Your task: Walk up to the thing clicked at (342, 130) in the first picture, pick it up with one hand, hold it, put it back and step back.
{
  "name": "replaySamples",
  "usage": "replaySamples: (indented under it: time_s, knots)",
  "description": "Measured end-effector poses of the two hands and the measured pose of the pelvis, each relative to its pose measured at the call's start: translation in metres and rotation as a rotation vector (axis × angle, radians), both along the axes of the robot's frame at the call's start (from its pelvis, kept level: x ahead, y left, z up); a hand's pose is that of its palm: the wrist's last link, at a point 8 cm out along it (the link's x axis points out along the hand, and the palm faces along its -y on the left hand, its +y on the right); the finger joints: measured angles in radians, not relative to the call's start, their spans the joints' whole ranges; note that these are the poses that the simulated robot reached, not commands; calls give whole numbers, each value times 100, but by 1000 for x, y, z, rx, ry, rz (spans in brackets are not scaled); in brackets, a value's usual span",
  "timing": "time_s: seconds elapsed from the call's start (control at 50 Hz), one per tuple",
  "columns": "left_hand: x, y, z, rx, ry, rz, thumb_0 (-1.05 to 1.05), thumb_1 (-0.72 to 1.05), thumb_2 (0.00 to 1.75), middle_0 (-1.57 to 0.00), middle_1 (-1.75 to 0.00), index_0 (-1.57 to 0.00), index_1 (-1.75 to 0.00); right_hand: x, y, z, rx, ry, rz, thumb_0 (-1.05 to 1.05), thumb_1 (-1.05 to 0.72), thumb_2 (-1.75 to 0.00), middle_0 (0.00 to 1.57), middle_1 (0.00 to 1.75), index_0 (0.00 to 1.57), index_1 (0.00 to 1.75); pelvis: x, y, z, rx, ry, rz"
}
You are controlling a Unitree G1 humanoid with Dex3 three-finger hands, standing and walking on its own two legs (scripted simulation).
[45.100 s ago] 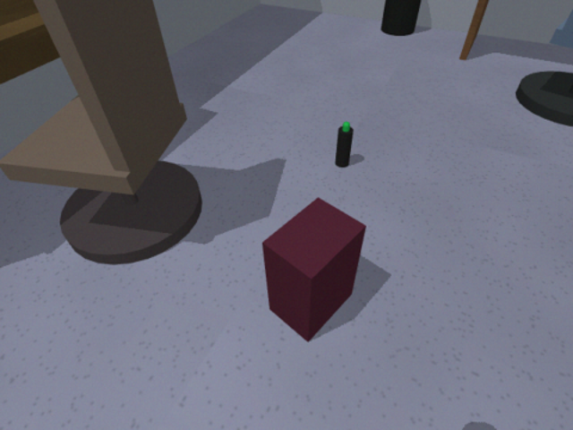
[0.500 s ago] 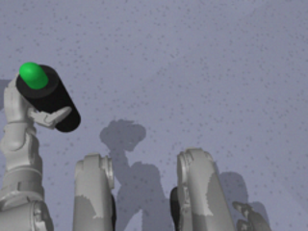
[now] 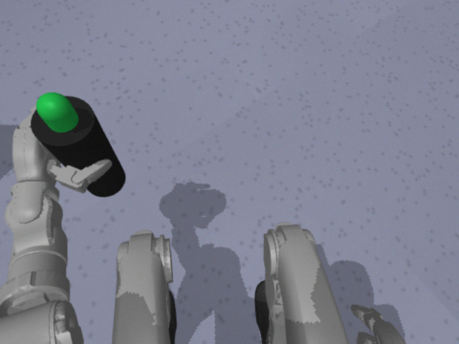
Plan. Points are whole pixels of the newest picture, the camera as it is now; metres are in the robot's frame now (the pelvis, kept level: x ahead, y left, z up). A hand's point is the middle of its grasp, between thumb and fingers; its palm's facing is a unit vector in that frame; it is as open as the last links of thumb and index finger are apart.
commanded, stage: lift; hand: left
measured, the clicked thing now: (84, 149) +0.45 +0.23 -0.03
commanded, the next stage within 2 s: hold in 1.98 s
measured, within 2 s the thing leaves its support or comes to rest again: neither
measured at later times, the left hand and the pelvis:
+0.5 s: hand (35, 122) +0.42 +0.23 +0.11, palm faces +0.12 -0.99 -0.06, open 10.7 cm; pelvis +0.01 +0.00 +0.10, yaw +1 degrees
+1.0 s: hand out of the picture +0.39 +0.22 +0.27, palm faces +0.14 -0.99 -0.06, open 10.7 cm; pelvis +0.05 +0.01 +0.24, yaw +3 degrees
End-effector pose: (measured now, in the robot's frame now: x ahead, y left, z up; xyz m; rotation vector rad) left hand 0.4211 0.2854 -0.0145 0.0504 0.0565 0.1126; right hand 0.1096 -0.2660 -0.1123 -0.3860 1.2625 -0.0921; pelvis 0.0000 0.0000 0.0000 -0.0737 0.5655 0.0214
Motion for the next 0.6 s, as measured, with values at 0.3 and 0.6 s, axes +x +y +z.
replaySamples:
  time_s: [0.3,0.6]
  knots:
    - [-17,1,65,6,0,-3,-1,-50,115,-67,-102,-69,-103,21,11,49,26,-83,-28,1,-93,-90,21,30,20,30,5,2,51,0,11,9]
    - [-39,-11,164,7,16,11,-1,-50,115,-67,-103,-68,-103,71,22,134,58,-226,-34,1,-91,-90,21,30,20,30,22,3,131,4,-37,24]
